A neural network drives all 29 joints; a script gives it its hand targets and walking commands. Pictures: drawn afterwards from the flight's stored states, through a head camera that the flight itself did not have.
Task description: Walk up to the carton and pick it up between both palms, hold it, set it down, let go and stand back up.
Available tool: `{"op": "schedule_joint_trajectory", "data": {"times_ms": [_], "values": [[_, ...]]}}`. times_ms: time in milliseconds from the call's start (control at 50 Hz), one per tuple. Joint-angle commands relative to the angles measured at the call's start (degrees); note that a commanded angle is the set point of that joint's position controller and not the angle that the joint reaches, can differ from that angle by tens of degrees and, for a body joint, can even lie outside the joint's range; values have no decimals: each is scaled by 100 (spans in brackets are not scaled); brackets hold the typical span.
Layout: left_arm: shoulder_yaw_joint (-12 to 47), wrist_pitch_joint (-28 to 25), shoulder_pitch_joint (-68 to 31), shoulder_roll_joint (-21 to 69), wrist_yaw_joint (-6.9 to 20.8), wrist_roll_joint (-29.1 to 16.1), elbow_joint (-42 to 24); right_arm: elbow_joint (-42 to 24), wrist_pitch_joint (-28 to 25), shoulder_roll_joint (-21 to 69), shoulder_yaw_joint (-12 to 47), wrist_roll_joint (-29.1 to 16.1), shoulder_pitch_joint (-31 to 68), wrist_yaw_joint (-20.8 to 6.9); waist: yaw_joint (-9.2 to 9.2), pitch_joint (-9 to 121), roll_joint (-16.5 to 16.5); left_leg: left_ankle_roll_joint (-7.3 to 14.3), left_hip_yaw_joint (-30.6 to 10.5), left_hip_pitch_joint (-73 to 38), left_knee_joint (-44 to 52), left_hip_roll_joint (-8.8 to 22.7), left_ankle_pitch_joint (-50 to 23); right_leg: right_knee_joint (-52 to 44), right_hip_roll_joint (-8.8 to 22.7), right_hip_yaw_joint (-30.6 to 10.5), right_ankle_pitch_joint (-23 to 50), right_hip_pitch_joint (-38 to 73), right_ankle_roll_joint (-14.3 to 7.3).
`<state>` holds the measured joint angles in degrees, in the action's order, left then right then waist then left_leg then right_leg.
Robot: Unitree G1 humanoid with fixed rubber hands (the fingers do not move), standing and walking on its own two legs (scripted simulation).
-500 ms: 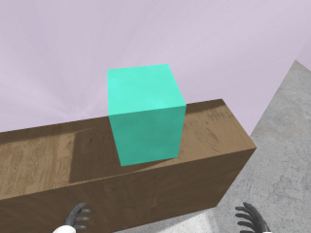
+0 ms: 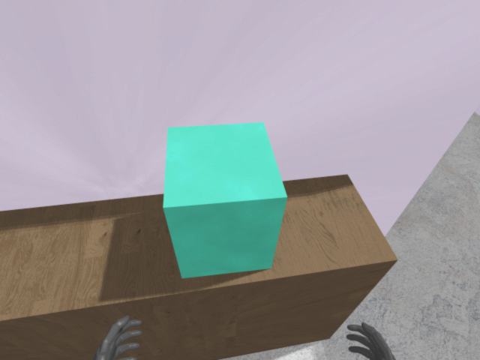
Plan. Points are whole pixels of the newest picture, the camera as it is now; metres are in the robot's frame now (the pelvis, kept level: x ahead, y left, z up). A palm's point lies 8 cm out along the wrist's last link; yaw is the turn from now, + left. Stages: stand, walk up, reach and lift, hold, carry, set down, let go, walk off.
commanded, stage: reach and lift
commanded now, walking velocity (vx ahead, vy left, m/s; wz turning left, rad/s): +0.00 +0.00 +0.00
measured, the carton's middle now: (222, 201) +0.46 +0.04 -0.01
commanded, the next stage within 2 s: none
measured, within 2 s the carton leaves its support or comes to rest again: neither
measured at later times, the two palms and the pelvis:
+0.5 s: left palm out of the picture +0.17 +0.23 -0.06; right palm (380, 358) +0.16 -0.21 -0.05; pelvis -0.02 +0.01 +0.00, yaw +0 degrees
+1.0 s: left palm (108, 325) +0.22 +0.22 -0.03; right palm (355, 305) +0.24 -0.19 -0.03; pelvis -0.01 +0.00 +0.00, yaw +1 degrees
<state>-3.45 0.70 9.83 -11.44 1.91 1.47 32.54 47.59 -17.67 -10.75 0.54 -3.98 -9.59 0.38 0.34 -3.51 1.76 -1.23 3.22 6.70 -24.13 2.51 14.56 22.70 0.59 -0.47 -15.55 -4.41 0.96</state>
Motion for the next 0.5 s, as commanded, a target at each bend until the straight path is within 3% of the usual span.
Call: {"op": "schedule_joint_trajectory", "data": {"times_ms": [0, 40, 60, 80, 100, 120, 160, 200, 220, 240, 260, 300, 340, 360, 380, 420, 440, 460, 480], "values": [[-170, -499, -289, -680, -62, -107, -909, -573, -327, -556, -135, -174, 121, 22, -61, 844, -166, -177, 177, -1131, -78, -384, -2555, -445, -138, 141, 2154, -784, 76], [-66, -613, -348, -701, -102, -216, -777, -701, -381, -576, -137, -282, 282, 0, -16, 615, -93, -105, 98, -980, 44, -416, -2012, -542, -155, 134, 1647, -857, 90], [-83, -669, -549, -640, -140, -246, -647, -765, -380, -510, -192, -257, 422, -5, -88, 553, -164, -97, 102, -819, 85, -385, -1703, -562, -119, 104, 1430, -974, 42], [75, -732, -344, -615, -179, -265, -594, -721, -387, -642, -136, -233, 215, -41, 43, 496, -82, -91, 14, -904, 156, -251, -1834, -644, -176, 113, 1322, -877, 5], [-37, -785, -445, -617, -213, -258, -702, -829, -375, -611, -230, -237, 347, -15, -136, 674, -356, -138, 122, -732, 141, -346, -1887, -595, -153, 136, 1424, -897, 19], [-4, -857, -403, -663, -204, -338, -832, -1067, -379, -570, -176, -109, 209, -26, -94, 706, -104, -53, 149, -802, 145, -315, -1582, -592, -97, 166, 1200, -902, 34], [149, -921, -157, -473, -258, -388, -974, -914, -391, -582, -269, -383, 164, -93, 23, 609, -356, -153, 6, -641, 251, -249, -1723, -639, -191, 155, 939, -899, -76], [103, -955, -73, -535, -287, -357, -815, -804, -369, -584, -86, -354, 44, -155, -129, 491, -393, -181, -22, -925, 331, -220, -1717, -647, -172, 121, 792, -914, -119], [129, -982, -73, -538, -291, -391, -736, -833, -369, -618, -140, -386, 122, -173, -171, 362, -255, -140, -30, -903, 318, -241, -1428, -613, -132, 141, 569, -951, -96], [193, -1041, -146, -501, -315, -403, -802, -778, -364, -546, -246, -435, 54, -184, -70, 501, -441, -135, -122, -904, 377, -205, -1416, -589, -195, 158, 556, -951, -113], [148, -1083, -41, -532, -366, -451, -677, -808, -362, -614, -234, -465, 46, -206, -61, 423, -397, -176, -134, -760, 387, -207, -1456, -603, -174, 145, 431, -832, -157], [282, -1179, -398, -389, -440, -505, -615, -1162, -403, -618, -272, -389, 507, -226, -175, 320, -345, -147, -57, -533, 394, -208, -970, -563, -178, 111, 183, -1061, -130], [332, -1311, -845, -521, -458, -740, -553, -1119, -362, -565, -324, -410, 688, -235, -25, 355, -229, -69, -67, -291, 337, -132, -721, -472, -114, 95, -26, -1027, -166], [375, -1401, -814, -517, -485, -872, -588, -1330, -411, -537, -300, -427, 666, -230, -122, 357, -109, -48, 4, -94, 300, -199, -668, -456, -141, 40, -61, -992, -143], [451, -1450, -863, -508, -506, -975, -415, -1395, -413, -501, -243, -387, 708, -244, 28, 318, -111, -26, -158, -42, 368, -136, -400, -479, -130, 25, -357, -1080, -166], [393, -1541, -991, -547, -558, -958, -445, -1415, -409, -509, -282, -350, 835, -229, -150, 441, 2, -30, -54, -63, 187, -202, -759, -314, -90, 13, 65, -1058, -168], [430, -1644, -1000, -518, -541, -1017, -231, -1252, -456, -512, -310, -446, 931, -217, 16, 614, 122, -39, -155, -229, 234, -203, -960, -314, -137, -9, 386, -1167, -132], [321, -1676, -906, -573, -499, -922, -250, -1116, -516, -414, -129, -472, 706, -233, -153, 770, -61, -100, -182, -186, 142, -160, -924, -249, -87, 91, 358, -901, -215], [287, -1758, -1107, -672, -496, -915, -260, -1037, -546, -478, -247, -501, 776, -196, -153, 730, -124, -139, -89, -155, 102, -259, -1089, -224, -136, -15, 526, -848, -148]]}}
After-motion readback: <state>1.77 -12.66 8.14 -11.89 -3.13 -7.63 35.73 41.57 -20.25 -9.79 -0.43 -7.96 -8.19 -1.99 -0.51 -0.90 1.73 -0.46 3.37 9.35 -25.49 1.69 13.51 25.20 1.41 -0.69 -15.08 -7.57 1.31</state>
